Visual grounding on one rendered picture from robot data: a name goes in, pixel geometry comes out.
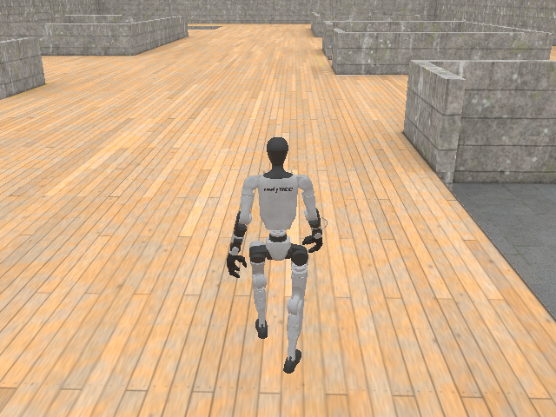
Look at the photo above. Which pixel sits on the right robot foot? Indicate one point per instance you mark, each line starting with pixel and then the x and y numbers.
pixel 289 366

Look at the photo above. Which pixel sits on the left robot thigh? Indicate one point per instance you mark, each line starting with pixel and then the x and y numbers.
pixel 257 257

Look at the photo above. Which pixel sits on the robot left forearm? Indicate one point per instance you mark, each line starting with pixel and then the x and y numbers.
pixel 238 236

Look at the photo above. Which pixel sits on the right robot upper arm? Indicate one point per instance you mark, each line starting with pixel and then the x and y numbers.
pixel 306 185

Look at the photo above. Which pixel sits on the robot left hand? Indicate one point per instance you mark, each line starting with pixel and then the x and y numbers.
pixel 231 264

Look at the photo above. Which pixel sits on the robot right hand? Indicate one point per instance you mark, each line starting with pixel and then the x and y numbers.
pixel 310 239

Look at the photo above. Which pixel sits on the left robot upper arm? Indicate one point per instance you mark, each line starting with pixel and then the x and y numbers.
pixel 247 197

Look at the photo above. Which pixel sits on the robot right forearm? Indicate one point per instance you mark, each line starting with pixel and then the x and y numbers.
pixel 316 226

